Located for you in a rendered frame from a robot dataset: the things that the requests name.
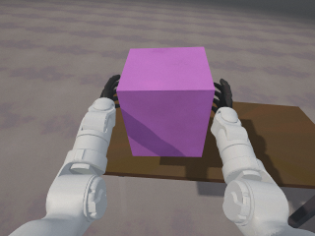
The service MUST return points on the robot left forearm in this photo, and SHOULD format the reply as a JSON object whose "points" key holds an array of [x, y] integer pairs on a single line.
{"points": [[88, 156]]}

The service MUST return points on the table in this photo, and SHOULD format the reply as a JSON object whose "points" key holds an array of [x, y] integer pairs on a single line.
{"points": [[282, 137]]}

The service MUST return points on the robot right upper arm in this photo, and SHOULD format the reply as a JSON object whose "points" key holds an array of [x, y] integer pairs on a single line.
{"points": [[258, 209]]}

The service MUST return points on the robot right hand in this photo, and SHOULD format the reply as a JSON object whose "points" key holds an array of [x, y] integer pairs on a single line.
{"points": [[225, 96]]}

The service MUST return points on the robot left upper arm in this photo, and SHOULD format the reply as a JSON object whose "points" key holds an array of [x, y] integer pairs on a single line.
{"points": [[73, 203]]}

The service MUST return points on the carton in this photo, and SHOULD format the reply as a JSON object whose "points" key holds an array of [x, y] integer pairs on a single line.
{"points": [[166, 97]]}

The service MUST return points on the robot right forearm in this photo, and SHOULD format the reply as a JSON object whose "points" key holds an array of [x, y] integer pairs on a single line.
{"points": [[236, 152]]}

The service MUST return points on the robot left hand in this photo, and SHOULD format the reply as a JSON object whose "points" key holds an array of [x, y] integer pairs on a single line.
{"points": [[110, 89]]}

